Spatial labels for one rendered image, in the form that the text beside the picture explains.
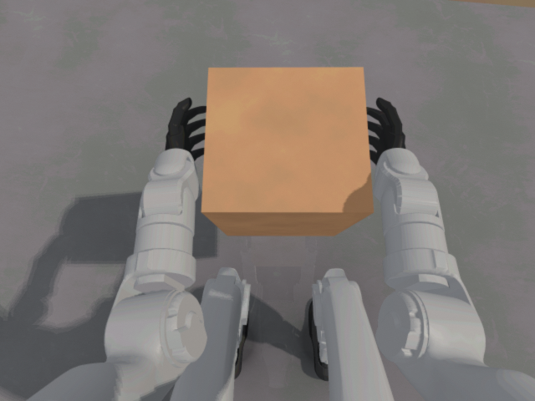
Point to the left robot upper arm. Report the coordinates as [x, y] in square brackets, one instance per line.
[149, 341]

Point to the left robot forearm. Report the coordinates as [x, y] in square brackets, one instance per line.
[162, 259]

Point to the robot left hand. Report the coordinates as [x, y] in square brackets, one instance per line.
[179, 131]

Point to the robot left foot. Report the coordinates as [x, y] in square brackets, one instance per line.
[238, 363]

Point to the right robot upper arm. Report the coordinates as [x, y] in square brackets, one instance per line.
[438, 344]

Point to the robot right hand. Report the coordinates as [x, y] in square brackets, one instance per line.
[389, 132]

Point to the carton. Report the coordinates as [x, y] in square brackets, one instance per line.
[286, 151]

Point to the right robot forearm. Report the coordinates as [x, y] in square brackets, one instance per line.
[416, 252]

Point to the robot foot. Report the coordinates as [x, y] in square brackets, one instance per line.
[238, 363]
[321, 369]

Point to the robot right foot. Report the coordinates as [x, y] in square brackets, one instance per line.
[321, 369]

